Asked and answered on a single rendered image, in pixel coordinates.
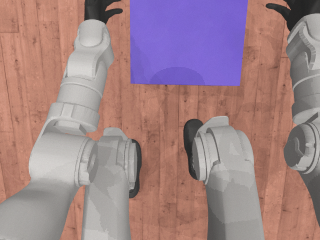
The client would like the robot left forearm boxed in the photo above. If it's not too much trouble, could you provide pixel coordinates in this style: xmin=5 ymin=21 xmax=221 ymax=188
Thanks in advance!
xmin=28 ymin=19 xmax=115 ymax=176

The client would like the right robot hand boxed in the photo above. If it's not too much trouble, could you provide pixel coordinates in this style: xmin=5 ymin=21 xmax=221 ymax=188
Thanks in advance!
xmin=266 ymin=0 xmax=320 ymax=32

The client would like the left robot hand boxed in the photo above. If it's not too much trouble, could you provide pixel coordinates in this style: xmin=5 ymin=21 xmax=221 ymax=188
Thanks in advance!
xmin=84 ymin=0 xmax=123 ymax=24

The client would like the robot right forearm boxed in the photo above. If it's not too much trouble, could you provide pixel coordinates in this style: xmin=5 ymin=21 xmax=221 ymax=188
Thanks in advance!
xmin=286 ymin=13 xmax=320 ymax=125

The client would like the robot right thigh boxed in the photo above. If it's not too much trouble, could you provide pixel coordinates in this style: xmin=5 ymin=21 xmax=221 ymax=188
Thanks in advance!
xmin=192 ymin=125 xmax=265 ymax=240

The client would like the robot left thigh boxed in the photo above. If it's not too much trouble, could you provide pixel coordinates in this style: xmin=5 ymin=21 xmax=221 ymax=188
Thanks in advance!
xmin=81 ymin=136 xmax=137 ymax=240

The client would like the robot thigh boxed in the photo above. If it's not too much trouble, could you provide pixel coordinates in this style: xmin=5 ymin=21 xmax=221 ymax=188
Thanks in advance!
xmin=81 ymin=136 xmax=137 ymax=240
xmin=192 ymin=125 xmax=265 ymax=240

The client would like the right robot upper arm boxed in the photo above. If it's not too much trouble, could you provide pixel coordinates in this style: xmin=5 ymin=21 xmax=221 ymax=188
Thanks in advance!
xmin=283 ymin=122 xmax=320 ymax=227

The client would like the carton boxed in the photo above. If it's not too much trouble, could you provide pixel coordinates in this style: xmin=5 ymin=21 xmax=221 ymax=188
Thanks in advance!
xmin=130 ymin=0 xmax=248 ymax=86

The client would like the left robot upper arm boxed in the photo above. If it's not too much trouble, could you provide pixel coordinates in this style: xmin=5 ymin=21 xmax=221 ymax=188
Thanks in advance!
xmin=0 ymin=131 xmax=99 ymax=240

